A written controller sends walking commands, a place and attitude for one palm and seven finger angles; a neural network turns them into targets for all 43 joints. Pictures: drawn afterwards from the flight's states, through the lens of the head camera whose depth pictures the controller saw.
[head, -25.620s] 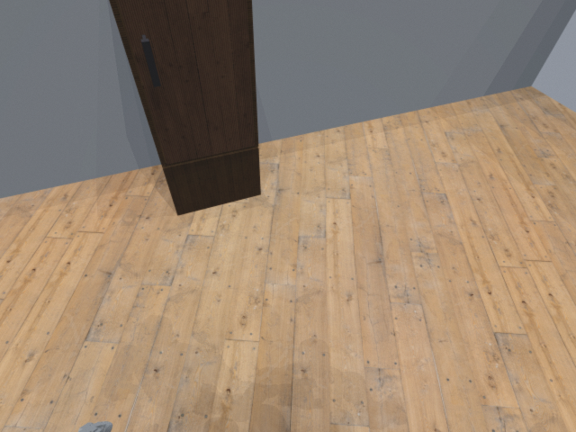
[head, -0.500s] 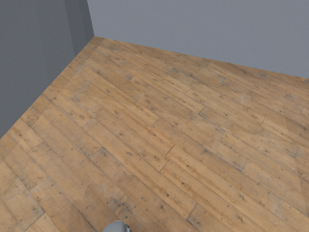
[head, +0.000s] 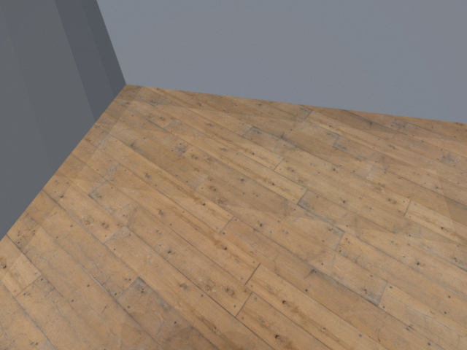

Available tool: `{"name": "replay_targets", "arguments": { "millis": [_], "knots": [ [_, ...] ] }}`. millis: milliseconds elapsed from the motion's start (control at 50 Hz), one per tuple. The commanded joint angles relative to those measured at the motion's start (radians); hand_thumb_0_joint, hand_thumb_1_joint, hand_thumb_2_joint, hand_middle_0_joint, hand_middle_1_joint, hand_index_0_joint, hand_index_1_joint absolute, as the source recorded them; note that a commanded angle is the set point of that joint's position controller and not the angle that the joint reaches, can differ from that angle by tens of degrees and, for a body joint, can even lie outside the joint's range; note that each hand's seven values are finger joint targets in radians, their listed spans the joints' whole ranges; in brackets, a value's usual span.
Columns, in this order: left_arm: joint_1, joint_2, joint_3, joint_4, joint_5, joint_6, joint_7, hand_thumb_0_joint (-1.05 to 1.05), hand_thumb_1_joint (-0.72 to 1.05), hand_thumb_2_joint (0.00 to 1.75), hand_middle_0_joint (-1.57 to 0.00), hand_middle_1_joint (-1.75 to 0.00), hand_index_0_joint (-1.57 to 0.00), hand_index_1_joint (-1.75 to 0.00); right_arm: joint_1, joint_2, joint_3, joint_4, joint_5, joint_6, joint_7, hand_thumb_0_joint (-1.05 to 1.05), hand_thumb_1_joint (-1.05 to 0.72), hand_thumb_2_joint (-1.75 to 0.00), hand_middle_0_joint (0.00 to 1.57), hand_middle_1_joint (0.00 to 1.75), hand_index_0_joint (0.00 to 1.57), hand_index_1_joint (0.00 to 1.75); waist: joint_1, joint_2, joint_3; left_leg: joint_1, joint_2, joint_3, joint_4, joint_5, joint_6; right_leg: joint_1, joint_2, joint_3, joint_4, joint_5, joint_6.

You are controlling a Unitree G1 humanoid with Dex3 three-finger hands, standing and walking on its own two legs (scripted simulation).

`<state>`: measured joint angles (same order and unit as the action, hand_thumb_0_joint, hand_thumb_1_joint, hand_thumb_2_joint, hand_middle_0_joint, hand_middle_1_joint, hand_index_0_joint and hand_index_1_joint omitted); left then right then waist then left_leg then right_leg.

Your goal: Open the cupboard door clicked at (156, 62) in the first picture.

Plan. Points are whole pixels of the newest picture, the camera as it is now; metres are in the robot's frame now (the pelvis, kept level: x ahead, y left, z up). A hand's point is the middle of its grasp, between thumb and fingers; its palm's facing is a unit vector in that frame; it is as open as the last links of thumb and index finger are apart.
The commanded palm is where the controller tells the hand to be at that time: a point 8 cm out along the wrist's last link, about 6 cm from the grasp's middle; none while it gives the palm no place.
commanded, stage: turn to face it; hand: left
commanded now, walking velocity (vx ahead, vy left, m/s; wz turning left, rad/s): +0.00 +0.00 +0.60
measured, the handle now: out of the picture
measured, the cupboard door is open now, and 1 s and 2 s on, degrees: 42 42 42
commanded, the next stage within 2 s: none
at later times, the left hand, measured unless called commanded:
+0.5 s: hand out of the picture +0.14 +0.21 -0.16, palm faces +0.30 -0.92 -0.24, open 7.4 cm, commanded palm none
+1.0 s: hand out of the picture +0.05 +0.14 -0.18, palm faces +0.59 -0.77 -0.24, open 7.4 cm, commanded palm none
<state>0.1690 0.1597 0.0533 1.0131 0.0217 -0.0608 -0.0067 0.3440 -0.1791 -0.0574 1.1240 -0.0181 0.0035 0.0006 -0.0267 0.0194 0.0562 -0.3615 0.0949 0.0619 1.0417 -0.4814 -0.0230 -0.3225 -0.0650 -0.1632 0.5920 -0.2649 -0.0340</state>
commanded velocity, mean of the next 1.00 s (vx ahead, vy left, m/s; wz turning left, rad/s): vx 0.00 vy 0.00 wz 0.60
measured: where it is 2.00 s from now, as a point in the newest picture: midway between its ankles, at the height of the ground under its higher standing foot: outside the picture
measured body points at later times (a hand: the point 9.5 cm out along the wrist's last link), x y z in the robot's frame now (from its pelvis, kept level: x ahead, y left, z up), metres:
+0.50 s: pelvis +0.10 -0.02 +0.00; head +0.14 +0.00 +0.45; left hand +0.13 +0.25 -0.14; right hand +0.26 -0.24 -0.13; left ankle +0.14 +0.11 -0.73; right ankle +0.13 -0.17 -0.69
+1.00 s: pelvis +0.14 -0.06 -0.01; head +0.18 -0.01 +0.44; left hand +0.02 +0.18 -0.16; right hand +0.40 -0.20 -0.13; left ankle +0.09 +0.05 -0.73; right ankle +0.18 -0.18 -0.68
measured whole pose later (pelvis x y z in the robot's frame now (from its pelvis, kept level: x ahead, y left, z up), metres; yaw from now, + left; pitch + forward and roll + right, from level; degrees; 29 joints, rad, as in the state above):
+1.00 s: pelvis +0.14 -0.06 -0.01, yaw +36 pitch +0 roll +1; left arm 0.22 0.26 0.06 0.92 0.01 0.06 0.01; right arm 0.10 -0.23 -0.06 0.87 -0.02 0.03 0.02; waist 0.01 -0.06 0.12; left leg -0.34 0.00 0.05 0.63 -0.29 0.02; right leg -0.42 -0.12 -0.08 1.04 -0.54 0.07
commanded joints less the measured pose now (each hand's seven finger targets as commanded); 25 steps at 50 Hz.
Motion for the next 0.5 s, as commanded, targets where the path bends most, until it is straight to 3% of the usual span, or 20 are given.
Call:
{"name": "replay_targets", "arguments": {
  "millis": [0, 60, 140, 160, 180, 200, 220, 240, 260, 280, 320, 340, 420, 480],
  "knots": [
    [0.129, 0.123, 0.018, 0.000, 0.003, -0.011, 0.029, 0.00, 0.90, 0.90, -0.20, -0.30, -0.20, -0.30, -0.020, 0.004, 0.009, -0.082, 0.004, -0.024, -0.002, 0.00, -0.90, -0.90, 0.20, 0.30, 0.20, 0.30, 0.027, -0.150, -0.085, -0.156, 0.029, -0.016, -0.053, 0.066, -0.011, 0.221, -0.299, 0.120, -0.281, 0.582, -0.111],
    [0.114, 0.133, 0.026, -0.005, 0.001, -0.002, 0.030, 0.00, 0.90, 0.90, -0.20, -0.30, -0.20, -0.30, -0.045, 0.029, 0.013, -0.100, 0.004, -0.008, 0.010, 0.00, -0.90, -0.90, 0.20, 0.30, 0.20, 0.30, 0.023, -0.145, -0.056, -0.107, -0.004, 0.050, -0.212, 0.138, -0.016, 0.205, -0.273, 0.037, -0.254, 0.624, -0.088],
    [0.083, 0.174, 0.037, -0.032, -0.004, 0.017, 0.033, 0.00, 0.90, 0.90, -0.20, -0.30, -0.20, -0.30, -0.096, -0.015, 0.010, -0.147, 0.000, 0.000, 0.018, 0.00, -0.90, -0.90, 0.20, 0.30, 0.20, 0.30, 0.019, -0.162, -0.051, -0.033, -0.024, 0.083, -0.377, 0.238, -0.004, 0.203, -0.275, -0.012, -0.176, 0.522, -0.051],
    [0.078, 0.172, 0.039, -0.038, -0.003, 0.023, 0.034, 0.00, 0.90, 0.90, -0.20, -0.30, -0.20, -0.30, -0.086, -0.035, 0.004, -0.151, -0.003, 0.001, 0.020, 0.00, -0.90, -0.90, 0.20, 0.30, 0.20, 0.30, 0.007, -0.144, -0.058, 0.030, -0.028, 0.079, -0.432, 0.276, 0.003, 0.176, -0.267, -0.023, -0.122, 0.480, -0.033],
    [0.071, 0.177, 0.041, -0.052, -0.007, 0.029, 0.033, 0.00, 0.90, 0.90, -0.20, -0.30, -0.20, -0.30, -0.031, -0.075, -0.006, -0.147, -0.007, 0.001, 0.019, 0.00, -0.90, -0.90, 0.20, 0.30, 0.20, 0.30, -0.029, -0.075, -0.088, 0.146, -0.029, 0.063, -0.493, 0.379, 0.017, 0.118, -0.255, -0.045, -0.012, 0.405, -0.006],
    [0.089, 0.155, 0.041, -0.074, -0.013, 0.038, 0.031, 0.00, 0.90, 0.90, -0.20, -0.30, -0.20, -0.30, 0.029, -0.159, -0.025, -0.149, -0.016, -0.004, 0.013, 0.00, -0.90, -0.90, 0.20, 0.30, 0.20, 0.30, -0.052, 0.140, -0.145, 0.274, 0.107, -0.143, -0.565, 0.616, 0.097, -0.014, -0.167, -0.077, 0.186, 0.162, 0.055],
    [0.080, 0.118, 0.029, -0.114, -0.022, 0.046, 0.029, 0.00, 0.90, 0.90, -0.20, -0.30, -0.20, -0.30, 0.079, -0.263, -0.049, -0.156, -0.018, -0.004, 0.002, 0.00, -0.90, -0.90, 0.20, 0.30, 0.20, 0.30, -0.078, 0.370, -0.188, 0.352, 0.350, -0.488, -0.656, 0.905, 0.257, -0.200, -0.023, -0.037, 0.467, -0.441, 0.112],
    [0.028, 0.151, 0.028, -0.147, -0.005, 0.058, 0.033, 0.00, 0.90, 0.90, -0.20, -0.30, -0.20, -0.30, 0.081, -0.288, -0.050, -0.160, -0.011, 0.004, -0.007, 0.00, -0.90, -0.90, 0.20, 0.30, 0.20, 0.30, -0.080, 0.202, -0.195, 0.288, 0.376, -0.531, -0.691, 0.651, 0.295, -0.215, -0.010, 0.105, 0.591, -0.444, 0.095],
    [-0.009, 0.133, 0.029, -0.152, -0.002, 0.061, 0.035, 0.00, 0.90, 0.90, -0.20, -0.30, -0.20, -0.30, 0.021, -0.270, -0.050, -0.183, -0.012, 0.001, -0.013, 0.00, -0.90, -0.90, 0.20, 0.30, 0.20, 0.30, -0.052, 0.207, -0.185, 0.261, 0.324, -0.523, -0.696, 0.549, 0.267, -0.285, -0.023, 0.142, 0.645, -0.367, 0.097],
    [-0.015, 0.139, 0.033, -0.146, -0.001, 0.061, 0.029, 0.00, 0.90, 0.90, -0.20, -0.30, -0.20, -0.30, -0.034, -0.246, -0.044, -0.203, -0.010, -0.002, -0.017, 0.00, -0.90, -0.90, 0.20, 0.30, 0.20, 0.30, -0.039, 0.209, -0.157, 0.197, 0.288, -0.467, -0.715, 0.468, 0.237, -0.292, -0.033, 0.164, 0.654, -0.295, 0.100],
    [0.020, 0.135, 0.038, -0.131, -0.001, 0.070, 0.019, 0.00, 0.90, 0.90, -0.20, -0.30, -0.20, -0.30, -0.116, -0.211, -0.031, -0.234, -0.010, -0.008, -0.020, 0.00, -0.90, -0.90, 0.20, 0.30, 0.20, 0.30, 0.006, 0.152, -0.126, 0.118, 0.200, -0.348, -0.723, 0.420, 0.187, -0.239, -0.032, 0.165, 0.597, -0.185, 0.103],
    [0.035, 0.127, 0.038, -0.127, -0.002, 0.075, 0.016, 0.00, 0.90, 0.90, -0.20, -0.30, -0.20, -0.30, -0.134, -0.215, -0.032, -0.242, -0.010, -0.009, -0.019, 0.00, -0.90, -0.90, 0.20, 0.30, 0.20, 0.30, 0.015, 0.143, -0.126, 0.104, 0.173, -0.308, -0.724, 0.414, 0.173, -0.210, -0.025, 0.156, 0.545, -0.167, 0.103],
    [0.031, 0.126, 0.036, -0.156, -0.003, 0.087, 0.017, 0.00, 0.90, 0.90, -0.20, -0.30, -0.20, -0.30, -0.153, -0.243, -0.049, -0.263, -0.013, 0.006, -0.010, 0.00, -0.90, -0.90, 0.20, 0.30, 0.20, 0.30, 0.008, 0.132, -0.133, 0.072, 0.142, -0.317, -0.738, 0.273, 0.170, -0.117, 0.006, 0.131, 0.337, -0.184, 0.101],
    [0.060, 0.131, 0.033, -0.172, -0.005, 0.082, 0.017, 0.00, 0.90, 0.90, -0.20, -0.30, -0.20, -0.30, -0.190, -0.257, -0.064, -0.285, -0.015, 0.020, -0.004, 0.00, -0.90, -0.90, 0.20, 0.30, 0.20, 0.30, 0.021, 0.153, -0.125, 0.012, 0.114, -0.350, -0.712, 0.221, 0.157, 0.007, 0.046, 0.107, 0.132, -0.166, 0.091]
  ]
}}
